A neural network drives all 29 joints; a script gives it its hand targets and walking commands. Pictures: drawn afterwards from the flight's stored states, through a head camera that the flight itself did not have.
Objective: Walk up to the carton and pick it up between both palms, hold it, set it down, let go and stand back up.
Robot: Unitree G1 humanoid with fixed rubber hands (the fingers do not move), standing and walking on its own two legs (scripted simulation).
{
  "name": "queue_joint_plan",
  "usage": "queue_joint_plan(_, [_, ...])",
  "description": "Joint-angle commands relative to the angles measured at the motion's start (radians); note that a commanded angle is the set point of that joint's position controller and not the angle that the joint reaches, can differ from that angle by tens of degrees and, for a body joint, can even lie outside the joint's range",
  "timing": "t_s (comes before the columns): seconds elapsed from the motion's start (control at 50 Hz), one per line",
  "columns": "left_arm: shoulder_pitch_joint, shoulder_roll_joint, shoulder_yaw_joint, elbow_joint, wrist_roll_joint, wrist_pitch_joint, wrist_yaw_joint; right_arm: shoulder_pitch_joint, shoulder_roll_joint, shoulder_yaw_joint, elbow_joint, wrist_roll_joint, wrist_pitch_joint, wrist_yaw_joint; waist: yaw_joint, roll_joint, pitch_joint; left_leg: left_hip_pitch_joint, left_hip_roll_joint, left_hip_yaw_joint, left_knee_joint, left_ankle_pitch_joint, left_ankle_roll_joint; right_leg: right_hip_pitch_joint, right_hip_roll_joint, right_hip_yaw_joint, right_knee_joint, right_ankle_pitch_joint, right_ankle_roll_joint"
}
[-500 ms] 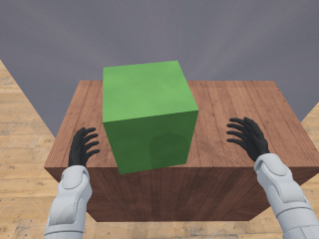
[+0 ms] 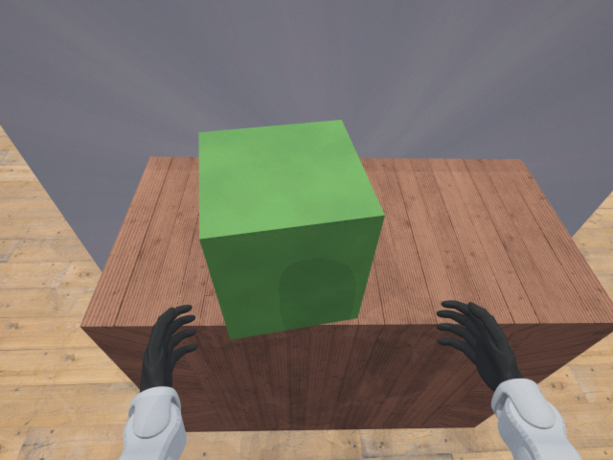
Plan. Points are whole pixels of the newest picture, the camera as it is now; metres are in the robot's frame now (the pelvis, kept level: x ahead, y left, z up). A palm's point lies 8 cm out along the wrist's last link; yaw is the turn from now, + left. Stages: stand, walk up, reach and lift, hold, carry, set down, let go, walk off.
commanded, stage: set down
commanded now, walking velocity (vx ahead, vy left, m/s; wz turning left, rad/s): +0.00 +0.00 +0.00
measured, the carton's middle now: (284, 232) +0.44 +0.07 +0.04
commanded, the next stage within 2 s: let go in 1.02 s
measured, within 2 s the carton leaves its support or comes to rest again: neither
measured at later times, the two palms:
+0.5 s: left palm (146, 406) +0.20 +0.23 -0.04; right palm (485, 400) +0.23 -0.21 -0.03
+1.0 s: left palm (134, 437) +0.17 +0.24 -0.07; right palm (475, 438) +0.19 -0.20 -0.07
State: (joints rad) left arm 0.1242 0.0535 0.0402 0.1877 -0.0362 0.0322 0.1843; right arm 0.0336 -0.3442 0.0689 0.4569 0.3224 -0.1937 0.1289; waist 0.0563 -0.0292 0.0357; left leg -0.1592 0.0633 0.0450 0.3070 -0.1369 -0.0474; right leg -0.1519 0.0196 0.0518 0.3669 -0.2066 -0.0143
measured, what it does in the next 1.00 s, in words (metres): stands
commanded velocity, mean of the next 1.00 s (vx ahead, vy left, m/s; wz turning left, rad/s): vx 0.00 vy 0.00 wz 0.00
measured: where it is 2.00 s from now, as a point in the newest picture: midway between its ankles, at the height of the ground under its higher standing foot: outside the picture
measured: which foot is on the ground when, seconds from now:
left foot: down 0.00-1.00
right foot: down 0.00-1.00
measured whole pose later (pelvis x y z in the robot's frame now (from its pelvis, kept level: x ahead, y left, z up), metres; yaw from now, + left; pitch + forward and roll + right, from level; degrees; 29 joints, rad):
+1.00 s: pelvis +0.02 +0.02 +0.00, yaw +1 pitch -3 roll +0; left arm 0.24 0.16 0.02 0.45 0.00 0.07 0.05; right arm 0.18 -0.21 0.01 0.66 0.05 -0.20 0.05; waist 0.03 -0.01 0.06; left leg -0.09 0.04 0.04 0.33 -0.18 -0.03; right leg -0.05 0.00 0.05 0.31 -0.22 0.01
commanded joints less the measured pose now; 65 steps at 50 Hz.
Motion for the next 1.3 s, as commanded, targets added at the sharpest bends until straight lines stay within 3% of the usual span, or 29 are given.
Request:
queue_joint_plan(0.0, [-0.134, 0.052, 0.015, -0.175, 0.016, -0.054, -0.001, -0.144, -0.150, -0.072, -0.137, -0.002, -0.062, -0.001, 0.002, -0.036, -0.214, 0.159, -0.071, 0.019, 0.005, 0.159, 0.047, -0.003, 0.019, -0.011, -0.054, 0.220, -0.015])
queue_joint_plan(0.02, [-0.116, 0.054, 0.020, -0.109, 0.021, -0.047, -0.014, -0.129, -0.127, -0.049, -0.116, -0.014, -0.056, -0.005, 0.003, -0.064, -0.175, 0.155, -0.074, 0.025, 0.003, 0.128, 0.055, -0.002, 0.010, 0.003, -0.069, 0.197, -0.011])
queue_joint_plan(0.04, [-0.157, 0.079, 0.025, -0.192, 0.009, -0.062, -0.008, -0.158, -0.134, -0.078, -0.178, -0.017, -0.066, -0.009, 0.011, -0.048, -0.239, 0.155, -0.073, 0.022, 0.000, 0.130, 0.049, 0.002, 0.012, -0.008, -0.063, 0.195, -0.009])
queue_joint_plan(0.1, [-0.100, 0.056, 0.001, -0.117, 0.007, -0.061, -0.008, -0.087, -0.104, -0.062, -0.101, -0.036, -0.049, -0.006, -0.002, -0.032, -0.168, 0.171, -0.070, 0.016, 0.002, 0.094, 0.045, -0.038, 0.009, -0.001, -0.082, 0.126, -0.019])
queue_joint_plan(0.12, [-0.197, 0.091, -0.001, -0.180, -0.007, -0.066, -0.001, -0.179, -0.129, -0.095, -0.175, -0.037, -0.053, -0.007, 0.007, -0.016, -0.204, 0.158, -0.069, 0.018, -0.005, 0.071, 0.047, -0.058, 0.009, -0.009, -0.082, 0.092, -0.021])
queue_joint_plan(0.14, [-0.068, 0.050, -0.015, -0.052, 0.019, -0.037, -0.015, -0.060, -0.104, -0.062, -0.057, -0.055, -0.032, -0.009, -0.016, -0.034, -0.092, 0.171, -0.069, 0.018, -0.002, 0.069, 0.050, -0.053, 0.007, -0.002, -0.090, 0.102, -0.023])
queue_joint_plan(0.16, [-0.179, 0.087, 0.001, -0.124, 0.004, -0.039, -0.019, -0.158, -0.114, -0.088, -0.127, -0.055, -0.035, -0.013, 0.009, -0.012, -0.181, 0.160, -0.071, 0.021, -0.004, 0.064, 0.042, -0.056, 0.005, -0.008, -0.090, 0.085, -0.021])
queue_joint_plan(0.18, [-0.056, 0.060, -0.013, -0.042, 0.012, -0.017, -0.029, -0.048, -0.099, -0.066, -0.048, -0.067, -0.017, -0.014, -0.006, -0.030, -0.093, 0.176, -0.067, 0.019, -0.010, 0.066, 0.045, -0.054, 0.006, -0.005, -0.099, 0.089, -0.025])
queue_joint_plan(0.2, [-0.147, 0.103, 0.009, -0.155, -0.006, -0.035, -0.030, -0.113, -0.103, -0.078, -0.156, -0.056, -0.031, -0.020, 0.022, -0.027, -0.215, 0.179, -0.072, 0.026, -0.003, 0.094, 0.046, -0.035, 0.003, -0.004, -0.093, 0.113, -0.014])
queue_joint_plan(0.22, [-0.069, 0.081, -0.007, -0.055, 0.014, -0.020, -0.038, -0.047, -0.090, -0.067, -0.057, -0.068, -0.021, -0.021, -0.007, -0.009, -0.144, 0.198, -0.073, 0.021, 0.005, 0.123, 0.038, -0.033, 0.005, -0.003, -0.090, 0.144, -0.019])
queue_joint_plan(0.32, [-0.027, 0.109, 0.010, -0.209, 0.012, -0.049, -0.038, -0.026, -0.109, -0.089, -0.165, -0.065, -0.058, -0.028, 0.001, -0.007, -0.222, 0.237, -0.073, 0.012, 0.032, 0.283, 0.024, 0.021, 0.028, -0.034, -0.073, 0.310, -0.012])
queue_joint_plan(0.34, [-0.014, 0.103, 0.002, -0.105, 0.018, -0.041, -0.048, -0.026, -0.103, -0.084, -0.106, -0.092, -0.054, -0.028, -0.019, -0.034, -0.182, 0.228, -0.075, 0.011, 0.036, 0.258, 0.023, 0.004, 0.023, -0.028, -0.080, 0.290, -0.011])
queue_joint_plan(0.4, [-0.043, 0.096, -0.018, -0.116, 0.009, -0.044, -0.044, -0.031, -0.108, -0.099, -0.099, -0.095, -0.051, -0.018, -0.006, 0.016, -0.167, 0.265, -0.066, 0.007, 0.020, 0.218, 0.013, -0.058, 0.022, -0.038, -0.107, 0.186, -0.026])
queue_joint_plan(0.42, [0.010, 0.075, -0.034, -0.019, 0.021, -0.015, -0.055, 0.025, -0.088, -0.088, 0.000, -0.119, -0.029, -0.021, -0.037, -0.001, -0.087, 0.275, -0.065, 0.007, 0.015, 0.179, 0.015, -0.078, 0.016, -0.031, -0.128, 0.139, -0.028])
queue_joint_plan(0.48, [0.023, 0.104, -0.009, 0.024, 0.023, 0.011, -0.083, 0.023, -0.071, -0.081, -0.015, -0.152, -0.017, -0.034, -0.008, -0.031, -0.090, 0.260, -0.073, 0.020, 0.008, 0.192, 0.029, -0.043, 0.014, -0.032, -0.129, 0.184, -0.014])
queue_joint_plan(0.5, [0.011, 0.121, 0.001, -0.067, 0.017, -0.010, -0.078, 0.015, -0.079, -0.088, -0.090, -0.135, -0.034, -0.031, 0.010, -0.032, -0.152, 0.266, -0.072, 0.020, 0.011, 0.227, 0.032, -0.022, 0.022, -0.044, -0.117, 0.218, -0.011])
queue_joint_plan(0.52, [0.022, 0.123, 0.000, -0.029, 0.020, -0.010, -0.081, 0.032, -0.064, -0.085, -0.047, -0.149, -0.031, -0.037, -0.003, -0.032, -0.104, 0.247, -0.074, 0.019, 0.021, 0.240, 0.026, -0.019, 0.017, -0.032, -0.120, 0.237, -0.008])
queue_joint_plan(0.54, [-0.004, 0.133, 0.012, -0.140, 0.014, -0.033, -0.064, 0.009, -0.085, -0.105, -0.115, -0.125, -0.047, -0.030, 0.018, -0.005, -0.174, 0.254, -0.067, 0.011, 0.023, 0.268, 0.017, -0.004, 0.026, -0.045, -0.106, 0.240, -0.013])
queue_joint_plan(0.56, [0.034, 0.116, -0.013, -0.029, 0.022, -0.022, -0.069, 0.050, -0.067, -0.101, -0.025, -0.150, -0.037, -0.029, -0.023, -0.002, -0.103, 0.260, -0.067, 0.011, 0.026, 0.253, 0.010, -0.028, 0.022, -0.039, -0.118, 0.216, -0.017])
queue_joint_plan(0.58, [0.009, 0.136, 0.010, -0.050, 0.022, -0.025, -0.073, 0.037, -0.059, -0.098, -0.049, -0.156, -0.038, -0.032, -0.004, 0.005, -0.129, 0.259, -0.070, 0.019, 0.026, 0.233, 0.014, -0.033, 0.014, -0.033, -0.127, 0.184, -0.016])
queue_joint_plan(0.64, [0.020, 0.146, -0.009, 0.028, 0.021, -0.019, -0.092, 0.061, -0.012, -0.086, -0.007, -0.188, -0.027, -0.046, -0.026, 0.000, -0.062, 0.238, -0.073, 0.027, 0.013, 0.159, 0.028, -0.044, 0.002, -0.027, -0.139, 0.144, -0.010])
queue_joint_plan(0.66, [0.003, 0.159, 0.000, -0.034, 0.007, -0.034, -0.088, 0.046, -0.025, -0.104, -0.066, -0.186, -0.043, -0.045, -0.010, 0.002, -0.117, 0.230, -0.069, 0.025, 0.013, 0.162, 0.031, -0.033, 0.008, -0.038, -0.125, 0.152, -0.009])
queue_joint_plan(0.72, [0.025, 0.150, -0.002, 0.069, 0.022, -0.018, -0.100, 0.053, -0.022, -0.110, 0.031, -0.227, -0.041, -0.053, -0.019, 0.002, -0.094, 0.246, -0.072, 0.025, 0.022, 0.165, 0.018, -0.039, 0.007, -0.042, -0.126, 0.146, -0.011])
queue_joint_plan(0.78, [0.026, 0.168, 0.009, 0.031, 0.017, -0.027, -0.100, 0.051, -0.022, -0.118, 0.003, -0.233, -0.057, -0.057, -0.002, 0.016, -0.128, 0.261, -0.068, 0.026, 0.026, 0.212, 0.019, -0.031, 0.015, -0.055, -0.117, 0.169, -0.009])
queue_joint_plan(0.9, [0.050, 0.180, 0.005, 0.101, 0.038, -0.010, -0.118, 0.101, 0.013, -0.106, 0.086, -0.259, -0.048, -0.071, -0.029, 0.043, -0.103, 0.283, -0.071, 0.022, 0.037, 0.211, 0.012, -0.057, 0.007, -0.058, -0.118, 0.182, -0.008])
queue_joint_plan(1.04, [0.048, 0.190, 0.004, 0.177, 0.037, 0.011, -0.153, 0.086, 0.008, -0.118, 0.114, -0.302, -0.052, -0.090, -0.039, 0.004, -0.062, 0.279, -0.067, 0.027, 0.043, 0.213, 0.009, -0.060, 0.017, -0.076, -0.116, 0.179, 0.002])
queue_joint_plan(1.12, [0.006, 0.211, 0.002, 0.221, 0.038, 0.036, -0.168, 0.067, 0.053, -0.111, 0.149, -0.331, -0.035, -0.108, -0.043, -0.006, -0.021, 0.249, -0.072, 0.039, 0.034, 0.121, 0.023, -0.070, -0.002, -0.064, -0.124, 0.105, 0.010])
queue_joint_plan(1.18, [-0.028, 0.220, 0.004, 0.198, 0.042, 0.053, -0.169, 0.068, 0.064, -0.124, 0.144, -0.338, -0.026, -0.117, -0.039, 0.025, -0.040, 0.247, -0.066, 0.037, 0.030, 0.078, 0.023, -0.078, 0.000, -0.076, -0.111, 0.052, 0.008])
queue_joint_plan(1.28, [-0.028, 0.226, 0.013, 0.164, 0.055, 0.041, -0.152, 0.060, 0.058, -0.131, 0.143, -0.331, -0.044, -0.108, -0.036, 0.063, -0.087, 0.275, -0.060, 0.032, 0.062, 0.170, 0.004, -0.074, 0.011, -0.082, -0.090, 0.113, 0.000])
